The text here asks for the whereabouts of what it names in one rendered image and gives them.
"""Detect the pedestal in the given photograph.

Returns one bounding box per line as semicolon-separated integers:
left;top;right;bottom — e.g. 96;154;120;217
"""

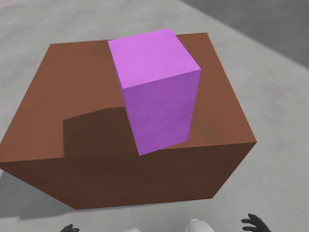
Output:
0;32;257;210

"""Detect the right robot hand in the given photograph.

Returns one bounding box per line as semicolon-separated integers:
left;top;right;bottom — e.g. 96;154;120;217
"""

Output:
241;214;271;232

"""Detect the right robot thigh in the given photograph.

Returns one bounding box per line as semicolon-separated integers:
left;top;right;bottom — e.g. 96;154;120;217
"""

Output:
184;220;214;232

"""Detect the carton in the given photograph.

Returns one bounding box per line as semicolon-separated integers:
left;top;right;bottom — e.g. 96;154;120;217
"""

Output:
108;28;201;156

